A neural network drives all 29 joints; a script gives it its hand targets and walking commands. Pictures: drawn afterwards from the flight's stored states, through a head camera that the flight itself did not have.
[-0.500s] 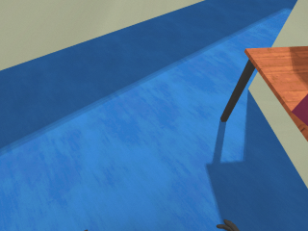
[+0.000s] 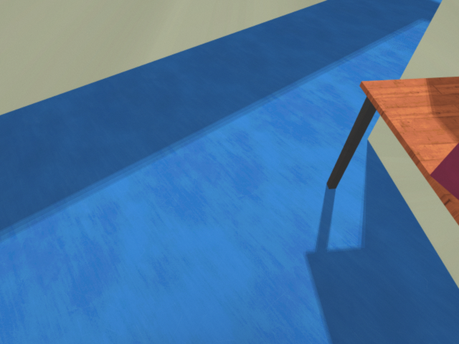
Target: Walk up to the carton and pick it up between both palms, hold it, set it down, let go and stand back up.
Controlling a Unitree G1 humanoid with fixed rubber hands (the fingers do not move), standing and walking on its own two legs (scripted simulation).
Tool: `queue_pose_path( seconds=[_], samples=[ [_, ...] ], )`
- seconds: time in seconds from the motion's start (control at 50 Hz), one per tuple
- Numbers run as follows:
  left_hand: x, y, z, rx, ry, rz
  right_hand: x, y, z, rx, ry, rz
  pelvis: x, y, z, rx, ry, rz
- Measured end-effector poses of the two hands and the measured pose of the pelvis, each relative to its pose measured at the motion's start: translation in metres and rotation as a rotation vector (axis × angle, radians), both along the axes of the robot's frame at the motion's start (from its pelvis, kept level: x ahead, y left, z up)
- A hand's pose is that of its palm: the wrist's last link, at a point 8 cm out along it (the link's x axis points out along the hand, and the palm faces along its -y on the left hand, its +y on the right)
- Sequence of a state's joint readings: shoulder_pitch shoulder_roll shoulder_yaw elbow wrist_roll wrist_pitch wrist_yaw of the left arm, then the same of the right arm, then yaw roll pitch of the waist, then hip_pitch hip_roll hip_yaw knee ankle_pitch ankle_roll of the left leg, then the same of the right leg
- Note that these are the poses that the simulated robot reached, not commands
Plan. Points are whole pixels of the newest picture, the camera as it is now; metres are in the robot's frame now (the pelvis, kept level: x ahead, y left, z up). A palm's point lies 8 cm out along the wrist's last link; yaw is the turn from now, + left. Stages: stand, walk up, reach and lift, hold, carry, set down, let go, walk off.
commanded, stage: stand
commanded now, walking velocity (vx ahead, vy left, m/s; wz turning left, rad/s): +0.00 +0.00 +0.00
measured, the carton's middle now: out of the picture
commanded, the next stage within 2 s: walk up in 1.64 s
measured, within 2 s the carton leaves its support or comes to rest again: neither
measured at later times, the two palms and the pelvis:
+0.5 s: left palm out of the picture -0.01 +0.20 -0.14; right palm out of the picture +0.01 -0.21 -0.14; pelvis +0.01 +0.00 +0.01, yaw +0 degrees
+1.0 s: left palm out of the picture -0.03 +0.19 -0.14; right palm out of the picture -0.04 -0.20 -0.14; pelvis -0.01 -0.01 +0.01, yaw +0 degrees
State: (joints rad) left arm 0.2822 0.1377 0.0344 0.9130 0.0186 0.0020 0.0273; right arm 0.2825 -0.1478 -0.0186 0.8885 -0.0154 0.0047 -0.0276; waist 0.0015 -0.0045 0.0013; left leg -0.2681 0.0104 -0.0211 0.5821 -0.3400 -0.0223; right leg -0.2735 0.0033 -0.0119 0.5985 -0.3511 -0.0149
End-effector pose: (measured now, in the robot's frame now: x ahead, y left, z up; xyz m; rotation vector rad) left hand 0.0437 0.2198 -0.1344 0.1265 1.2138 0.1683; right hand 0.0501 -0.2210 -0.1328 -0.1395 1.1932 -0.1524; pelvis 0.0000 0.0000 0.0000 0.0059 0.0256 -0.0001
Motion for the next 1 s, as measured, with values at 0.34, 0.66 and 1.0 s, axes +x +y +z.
queue_pose_path(
  seconds=[0.34,0.66,1.0],
  samples=[
    [-0.037,-0.009,-0.004,-0.017,0.146,0.057,-0.034,0.005,-0.005,0.012,0.156,-0.040,0.010,-0.003,0.007,-0.002,-0.029,0.000],
    [-0.062,-0.023,-0.006,-0.045,0.205,0.067,-0.060,0.014,-0.008,0.036,0.236,-0.049,0.003,-0.005,0.009,-0.002,-0.056,0.000],
    [-0.078,-0.034,-0.005,-0.056,0.240,0.055,-0.086,0.020,-0.008,0.060,0.292,-0.056,-0.007,-0.008,0.011,-0.005,-0.056,0.002]
  ],
)
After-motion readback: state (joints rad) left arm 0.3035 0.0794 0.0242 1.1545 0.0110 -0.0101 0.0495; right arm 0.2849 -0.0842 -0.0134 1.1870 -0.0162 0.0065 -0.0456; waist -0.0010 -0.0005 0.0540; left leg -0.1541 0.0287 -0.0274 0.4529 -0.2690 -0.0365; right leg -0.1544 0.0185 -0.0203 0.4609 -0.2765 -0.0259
